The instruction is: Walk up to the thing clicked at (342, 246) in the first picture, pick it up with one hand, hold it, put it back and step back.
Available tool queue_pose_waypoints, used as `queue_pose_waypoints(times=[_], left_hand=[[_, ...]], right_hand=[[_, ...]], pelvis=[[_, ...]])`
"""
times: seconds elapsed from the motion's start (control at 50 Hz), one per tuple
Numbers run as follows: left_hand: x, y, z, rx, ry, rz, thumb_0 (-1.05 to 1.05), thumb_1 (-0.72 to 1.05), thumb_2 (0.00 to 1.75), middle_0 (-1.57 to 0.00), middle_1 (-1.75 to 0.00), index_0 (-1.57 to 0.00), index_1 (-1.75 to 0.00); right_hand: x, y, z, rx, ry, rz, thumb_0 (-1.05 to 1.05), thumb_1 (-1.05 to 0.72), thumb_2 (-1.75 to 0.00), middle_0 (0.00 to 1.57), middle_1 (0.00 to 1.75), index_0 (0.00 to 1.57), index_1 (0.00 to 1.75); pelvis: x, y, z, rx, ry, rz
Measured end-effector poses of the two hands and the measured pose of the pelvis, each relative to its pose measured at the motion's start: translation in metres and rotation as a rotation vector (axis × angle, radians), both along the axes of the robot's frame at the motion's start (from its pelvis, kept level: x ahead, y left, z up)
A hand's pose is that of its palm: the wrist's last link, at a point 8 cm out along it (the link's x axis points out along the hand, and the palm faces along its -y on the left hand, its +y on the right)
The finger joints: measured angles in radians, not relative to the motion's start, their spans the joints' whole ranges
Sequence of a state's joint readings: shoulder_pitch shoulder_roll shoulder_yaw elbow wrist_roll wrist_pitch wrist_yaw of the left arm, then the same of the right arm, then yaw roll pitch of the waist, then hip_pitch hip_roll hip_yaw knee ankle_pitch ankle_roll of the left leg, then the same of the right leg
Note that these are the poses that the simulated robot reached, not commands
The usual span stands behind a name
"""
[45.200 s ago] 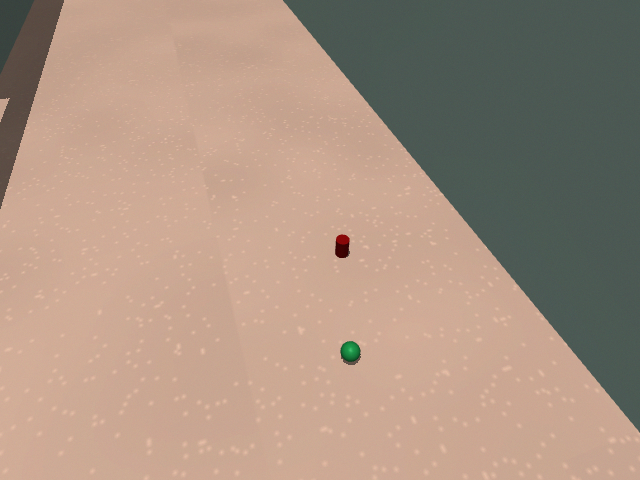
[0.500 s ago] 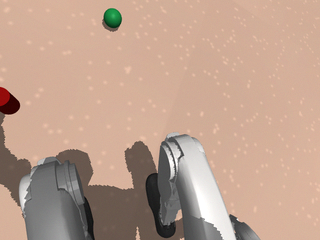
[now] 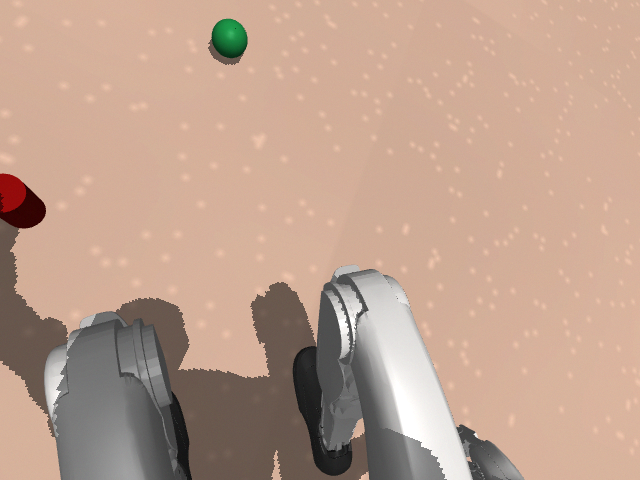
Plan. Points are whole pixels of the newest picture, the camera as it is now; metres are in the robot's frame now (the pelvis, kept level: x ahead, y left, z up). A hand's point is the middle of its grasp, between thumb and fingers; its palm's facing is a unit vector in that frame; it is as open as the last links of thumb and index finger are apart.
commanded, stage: rise first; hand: left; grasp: from above
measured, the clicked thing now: (14, 202) +0.50 +0.32 -0.28
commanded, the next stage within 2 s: approach in 0.14 s
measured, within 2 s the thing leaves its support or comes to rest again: neither
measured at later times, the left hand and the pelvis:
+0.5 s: hand out of the picture +0.46 +0.32 -0.17, palm faces -0.46 -0.07 -0.88, open 13.3 cm; pelvis +0.00 +0.00 +0.00, yaw +0 degrees
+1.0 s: hand out of the picture +0.45 +0.33 -0.17, palm faces -0.54 -0.14 -0.83, open 13.7 cm; pelvis -0.01 +0.00 +0.00, yaw +0 degrees
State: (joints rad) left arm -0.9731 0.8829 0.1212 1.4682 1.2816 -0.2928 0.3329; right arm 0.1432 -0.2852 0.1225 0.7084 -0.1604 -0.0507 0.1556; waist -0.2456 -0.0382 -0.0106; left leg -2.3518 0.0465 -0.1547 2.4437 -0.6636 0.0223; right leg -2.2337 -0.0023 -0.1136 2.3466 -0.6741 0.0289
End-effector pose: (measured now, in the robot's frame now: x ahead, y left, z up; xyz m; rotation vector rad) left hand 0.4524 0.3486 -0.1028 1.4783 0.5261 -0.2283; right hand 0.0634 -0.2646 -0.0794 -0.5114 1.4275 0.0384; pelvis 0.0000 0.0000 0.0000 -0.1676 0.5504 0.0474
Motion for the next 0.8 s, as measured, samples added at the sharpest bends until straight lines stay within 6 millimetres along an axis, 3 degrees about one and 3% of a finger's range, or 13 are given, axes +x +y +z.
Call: queue_pose_waypoints(times=[0.36, 0.46, 0.66, 0.8], left_hand=[[0.002, 0.003, -0.003, 0.023, 0.01, 0.008, 0.0, -0.36, 0.86, -0.25, -0.86, -0.24, -0.87], [0.008, -0.012, -0.006, 0.008, 0.016, -0.034, -0.01, -0.38, 0.88, -0.23, -0.89, -0.23, -0.9], [0.049, -0.064, 0.002, -0.007, -0.107, -0.093, 0.0, -0.42, 0.91, -0.2, -0.93, -0.2, -0.94], [0.048, -0.059, 0.011, 0.05, -0.08, 0.016, 0.0, -0.44, 0.92, -0.18, -0.94, -0.18, -0.94]], right_hand=[[-0.011, 0.005, -0.001, 0.007, 0.019, -0.022, 0.0, -0.9, -0.9, 0.21, 0.3, 0.2, 0.3], [-0.012, 0.005, -0.001, 0.009, 0.022, -0.018, 0.0, -0.9, -0.9, 0.21, 0.3, 0.2, 0.3], [-0.023, -0.001, 0.004, -0.009, -0.002, -0.044, 0.0, -0.9, -0.9, 0.21, 0.3, 0.2, 0.3], [-0.038, 0.001, 0.0, 0.032, 0.016, -0.085, 0.0, -0.9, -0.9, 0.21, 0.3, 0.2, 0.3]], pelvis=[[0.0, 0.002, -0.001, -0.003, 0.003, 0.001], [0.0, 0.001, -0.001, 0.003, 0.005, 0.002], [0.001, -0.002, -0.003, 0.003, 0.017, -0.01], [0.0, -0.003, 0.001, 0.016, 0.021, -0.02]])
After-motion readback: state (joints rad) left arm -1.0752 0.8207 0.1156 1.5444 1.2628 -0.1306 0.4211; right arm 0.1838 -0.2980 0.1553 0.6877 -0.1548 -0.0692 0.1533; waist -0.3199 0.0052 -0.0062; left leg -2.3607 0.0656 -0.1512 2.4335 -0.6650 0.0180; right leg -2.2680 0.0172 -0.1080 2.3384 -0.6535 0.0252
